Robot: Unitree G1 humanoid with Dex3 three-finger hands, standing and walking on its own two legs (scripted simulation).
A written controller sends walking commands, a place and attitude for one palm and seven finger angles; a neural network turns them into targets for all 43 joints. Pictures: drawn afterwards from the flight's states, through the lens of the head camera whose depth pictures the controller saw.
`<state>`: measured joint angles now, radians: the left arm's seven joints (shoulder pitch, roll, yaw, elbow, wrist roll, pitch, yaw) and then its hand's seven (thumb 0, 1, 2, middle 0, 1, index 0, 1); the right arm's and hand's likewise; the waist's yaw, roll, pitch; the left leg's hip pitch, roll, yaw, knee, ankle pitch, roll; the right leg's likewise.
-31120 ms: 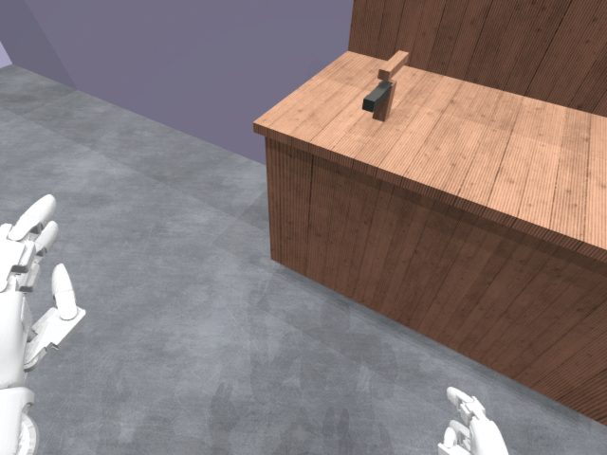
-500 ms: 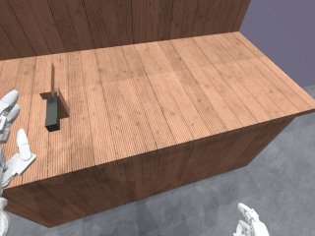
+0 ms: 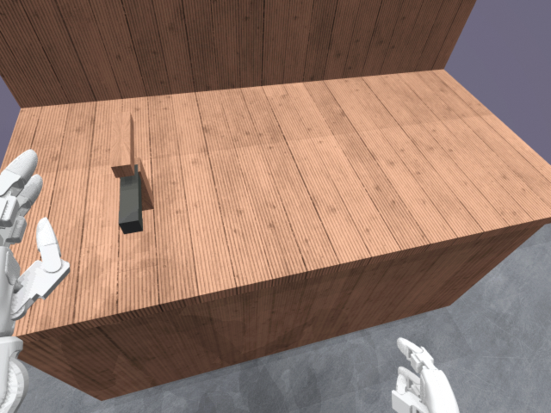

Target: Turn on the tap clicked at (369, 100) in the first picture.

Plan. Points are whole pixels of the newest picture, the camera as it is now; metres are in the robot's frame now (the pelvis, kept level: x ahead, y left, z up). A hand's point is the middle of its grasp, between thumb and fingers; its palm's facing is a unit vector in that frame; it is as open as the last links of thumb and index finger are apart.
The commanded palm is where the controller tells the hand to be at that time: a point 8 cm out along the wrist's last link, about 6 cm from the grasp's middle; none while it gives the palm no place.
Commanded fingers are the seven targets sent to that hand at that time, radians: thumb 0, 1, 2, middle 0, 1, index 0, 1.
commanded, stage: come to a stop and stand still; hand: left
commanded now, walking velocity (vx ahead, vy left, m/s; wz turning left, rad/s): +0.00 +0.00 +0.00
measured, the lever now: (131, 221) +0.36 +0.26 +0.05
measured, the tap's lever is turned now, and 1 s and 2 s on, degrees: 0 0 0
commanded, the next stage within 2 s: look again from close up in 0.12 s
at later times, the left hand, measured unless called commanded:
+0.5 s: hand (86, 279) +0.21 +0.21 +0.16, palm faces +0.28 -0.88 -0.37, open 7.4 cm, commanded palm +0.14 +0.27 +0.18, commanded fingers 0.00 0.90 0.90 -0.20 -0.30 -0.20 -0.30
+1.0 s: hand (0, 251) +0.21 +0.27 +0.21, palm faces +0.46 -0.78 -0.43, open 7.4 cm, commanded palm +0.11 +0.27 +0.18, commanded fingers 0.00 0.90 0.90 -0.20 -0.30 -0.20 -0.30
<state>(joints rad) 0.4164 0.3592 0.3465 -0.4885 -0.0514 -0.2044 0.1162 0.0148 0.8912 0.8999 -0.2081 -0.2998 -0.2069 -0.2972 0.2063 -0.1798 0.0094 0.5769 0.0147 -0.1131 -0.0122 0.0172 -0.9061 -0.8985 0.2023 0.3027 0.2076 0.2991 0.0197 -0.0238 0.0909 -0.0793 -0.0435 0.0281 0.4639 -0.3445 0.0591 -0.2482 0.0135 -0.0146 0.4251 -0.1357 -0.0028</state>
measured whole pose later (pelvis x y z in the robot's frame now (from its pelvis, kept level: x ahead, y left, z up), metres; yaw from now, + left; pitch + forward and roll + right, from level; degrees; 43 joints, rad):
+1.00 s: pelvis -0.05 -0.01 -0.01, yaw +0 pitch -2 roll +0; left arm 0.14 0.55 0.45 -0.29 -0.03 -0.31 0.08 0.01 0.88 0.90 -0.22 -0.30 -0.21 -0.30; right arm 0.27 -0.22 0.07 0.55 0.00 -0.17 0.00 0.02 -0.91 -0.90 0.20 0.30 0.20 0.30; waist 0.02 -0.06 0.06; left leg -0.22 -0.06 0.04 0.58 -0.33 0.06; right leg -0.37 0.00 -0.03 0.52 -0.12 -0.02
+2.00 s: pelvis -0.04 -0.02 +0.00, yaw +2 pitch -1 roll +0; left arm 0.40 0.39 0.35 -0.40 -0.11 -0.27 0.11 0.01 0.89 0.90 -0.21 -0.30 -0.21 -0.30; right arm 0.26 -0.23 0.01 0.63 0.02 -0.19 0.02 0.02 -0.91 -0.90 0.20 0.30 0.21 0.30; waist 0.03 -0.03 0.03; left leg -0.21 -0.06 0.00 0.50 -0.28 0.04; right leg -0.34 0.00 -0.07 0.44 -0.10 -0.03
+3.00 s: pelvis +0.01 -0.03 +0.00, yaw -1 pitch -2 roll -1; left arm 0.47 0.35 0.34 -0.46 -0.07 -0.15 0.12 0.01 0.89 0.90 -0.21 -0.30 -0.21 -0.30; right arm 0.15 -0.21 0.03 0.60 0.01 -0.10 -0.04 0.02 -0.91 -0.90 0.20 0.30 0.20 0.30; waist 0.03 0.01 0.05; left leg -0.17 0.00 0.01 0.44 -0.25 0.02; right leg -0.21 0.06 -0.04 0.36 -0.13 -0.05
